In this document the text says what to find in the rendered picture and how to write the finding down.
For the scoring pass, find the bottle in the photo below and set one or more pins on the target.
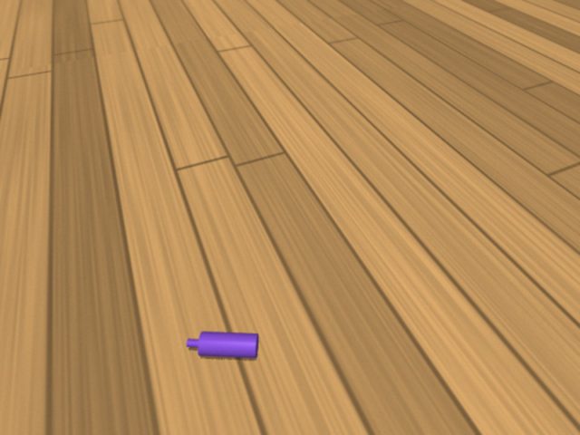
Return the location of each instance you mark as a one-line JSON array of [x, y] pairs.
[[243, 345]]

